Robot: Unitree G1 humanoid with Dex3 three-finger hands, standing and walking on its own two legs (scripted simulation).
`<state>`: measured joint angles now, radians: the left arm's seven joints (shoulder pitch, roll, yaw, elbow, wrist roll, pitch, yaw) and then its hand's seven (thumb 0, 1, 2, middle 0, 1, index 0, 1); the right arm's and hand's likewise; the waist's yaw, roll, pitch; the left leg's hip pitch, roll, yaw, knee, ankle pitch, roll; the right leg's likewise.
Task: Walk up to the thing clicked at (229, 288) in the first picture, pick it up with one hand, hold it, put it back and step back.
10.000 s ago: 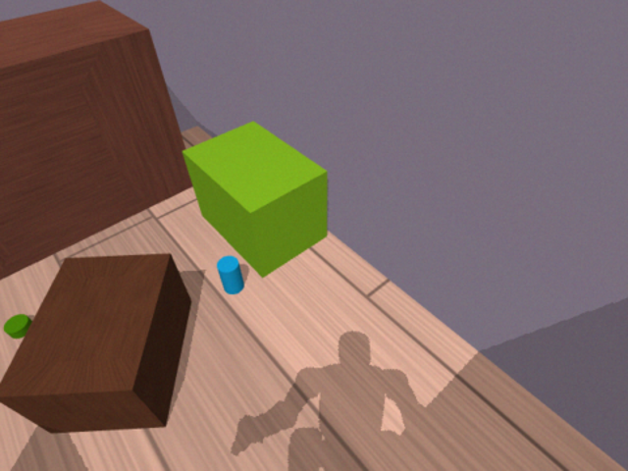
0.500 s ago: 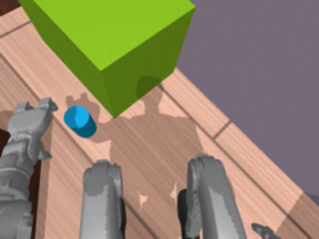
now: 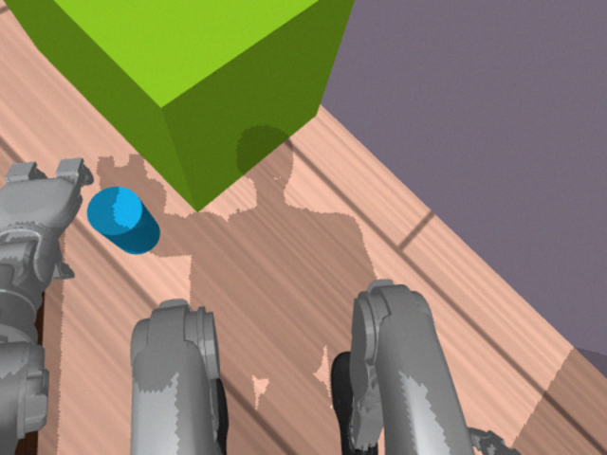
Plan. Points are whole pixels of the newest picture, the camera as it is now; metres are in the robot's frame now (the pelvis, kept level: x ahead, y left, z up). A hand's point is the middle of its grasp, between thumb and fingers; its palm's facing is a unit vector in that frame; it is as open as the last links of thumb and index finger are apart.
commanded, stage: rise first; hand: left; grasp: from above
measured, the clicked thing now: (127, 223) +0.48 +0.27 -0.29
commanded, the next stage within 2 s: approach in 0.46 s
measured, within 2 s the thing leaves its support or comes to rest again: neither
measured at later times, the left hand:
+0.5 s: hand (70, 226) +0.44 +0.31 -0.17, palm faces -0.44 -0.07 -0.90, open 14.1 cm
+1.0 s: hand (121, 192) +0.49 +0.25 -0.17, palm faces -0.39 -0.03 -0.92, open 13.9 cm
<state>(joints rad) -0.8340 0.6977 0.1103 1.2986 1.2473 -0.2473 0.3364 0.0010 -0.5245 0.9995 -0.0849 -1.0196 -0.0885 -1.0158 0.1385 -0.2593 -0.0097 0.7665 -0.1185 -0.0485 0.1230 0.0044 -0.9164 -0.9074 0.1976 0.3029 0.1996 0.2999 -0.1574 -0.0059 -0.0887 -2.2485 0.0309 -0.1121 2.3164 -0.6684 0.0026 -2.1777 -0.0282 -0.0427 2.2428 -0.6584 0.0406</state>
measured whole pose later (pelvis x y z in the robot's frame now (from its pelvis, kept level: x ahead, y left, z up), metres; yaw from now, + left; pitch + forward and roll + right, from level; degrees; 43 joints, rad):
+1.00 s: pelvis +0.00 +0.00 -0.01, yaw -1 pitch +35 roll -7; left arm -1.04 0.65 0.07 1.51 1.28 -0.09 0.46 0.00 -0.54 1.00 -0.08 -1.06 -0.11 -1.08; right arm 0.17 -0.27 0.04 0.76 -0.14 -0.07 0.13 0.00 -0.92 -0.90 0.20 0.30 0.20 0.30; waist -0.27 0.01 -0.08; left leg -2.30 0.04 -0.12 2.35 -0.68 0.00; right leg -2.24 -0.02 -0.04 2.27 -0.66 0.04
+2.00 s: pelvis +0.01 +0.00 -0.05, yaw -3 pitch +33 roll -9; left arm -0.96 0.79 0.14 1.53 1.28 -0.21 0.49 0.00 -0.58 1.02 -0.08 -1.00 -0.07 -1.02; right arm 0.19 -0.28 0.10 0.77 -0.21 -0.12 0.20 0.00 -0.91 -0.90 0.20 0.30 0.20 0.30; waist -0.29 -0.03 0.02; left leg -2.37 0.02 -0.17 2.49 -0.70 -0.01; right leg -2.29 -0.01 -0.07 2.38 -0.67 0.05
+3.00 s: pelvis +0.00 +0.00 -0.06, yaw -5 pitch +29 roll -11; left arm -1.07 0.89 0.09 1.79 1.31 -0.26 0.58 0.01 -0.57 0.99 -0.15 -1.07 -0.15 -1.06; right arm 0.15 -0.31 0.21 0.73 -0.27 -0.22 0.25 0.00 -0.90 -0.90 0.20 0.30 0.20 0.30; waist -0.34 -0.05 0.04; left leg -2.36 0.03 -0.22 2.53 -0.69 -0.01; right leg -2.27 0.01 -0.11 2.39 -0.64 0.06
